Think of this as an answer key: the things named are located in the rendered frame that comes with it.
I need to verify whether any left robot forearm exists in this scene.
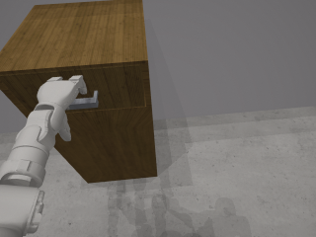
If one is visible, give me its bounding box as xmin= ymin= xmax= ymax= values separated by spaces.
xmin=0 ymin=101 xmax=65 ymax=188

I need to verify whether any drawer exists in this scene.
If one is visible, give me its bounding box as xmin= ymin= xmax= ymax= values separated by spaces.
xmin=0 ymin=64 xmax=145 ymax=113

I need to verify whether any cabinet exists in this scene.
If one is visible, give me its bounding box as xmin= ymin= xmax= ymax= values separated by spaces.
xmin=0 ymin=0 xmax=158 ymax=184

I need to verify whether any handle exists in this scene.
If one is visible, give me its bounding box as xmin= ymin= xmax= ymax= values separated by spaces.
xmin=69 ymin=90 xmax=99 ymax=110

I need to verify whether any robot left upper arm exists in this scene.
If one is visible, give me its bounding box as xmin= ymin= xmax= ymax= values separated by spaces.
xmin=0 ymin=184 xmax=45 ymax=237

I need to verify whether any left robot hand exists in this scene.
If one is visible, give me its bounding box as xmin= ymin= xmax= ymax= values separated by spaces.
xmin=37 ymin=75 xmax=87 ymax=141

